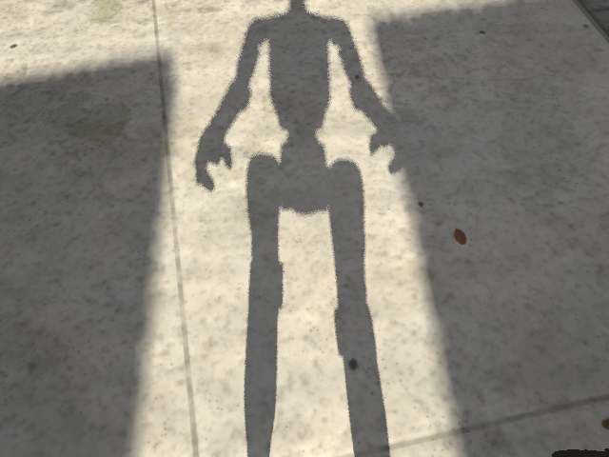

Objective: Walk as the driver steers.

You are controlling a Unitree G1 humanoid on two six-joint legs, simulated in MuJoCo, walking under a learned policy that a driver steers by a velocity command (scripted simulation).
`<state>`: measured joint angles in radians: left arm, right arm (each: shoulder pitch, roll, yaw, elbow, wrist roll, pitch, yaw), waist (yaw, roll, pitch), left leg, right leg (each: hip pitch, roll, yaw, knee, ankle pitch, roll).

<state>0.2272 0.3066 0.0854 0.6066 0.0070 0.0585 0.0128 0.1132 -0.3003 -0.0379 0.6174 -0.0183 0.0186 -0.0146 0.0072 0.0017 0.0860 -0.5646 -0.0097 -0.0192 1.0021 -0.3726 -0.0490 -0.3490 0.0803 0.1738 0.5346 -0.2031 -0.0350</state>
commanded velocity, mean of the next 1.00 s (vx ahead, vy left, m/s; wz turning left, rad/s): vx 0.01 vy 0.00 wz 0.44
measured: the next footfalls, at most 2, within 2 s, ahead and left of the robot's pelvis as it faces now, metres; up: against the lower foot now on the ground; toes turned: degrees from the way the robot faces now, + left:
left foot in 0.16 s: +0.08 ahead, +0.13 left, +0.00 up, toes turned -4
right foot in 0.60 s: +0.05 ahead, -0.08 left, +0.00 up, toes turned +22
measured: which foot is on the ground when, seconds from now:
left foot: up 0.00-0.14, down 0.16-0.62, up 0.64-1.00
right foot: down 0.00-0.18, up 0.20-0.58, down 0.60-1.00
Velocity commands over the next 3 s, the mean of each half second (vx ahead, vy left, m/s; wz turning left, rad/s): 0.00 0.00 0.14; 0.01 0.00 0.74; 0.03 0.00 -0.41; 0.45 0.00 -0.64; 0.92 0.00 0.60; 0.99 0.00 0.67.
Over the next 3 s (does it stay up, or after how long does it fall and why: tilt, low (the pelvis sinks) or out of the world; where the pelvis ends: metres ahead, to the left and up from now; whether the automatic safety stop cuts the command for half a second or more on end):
stays up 0.84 0.24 -0.01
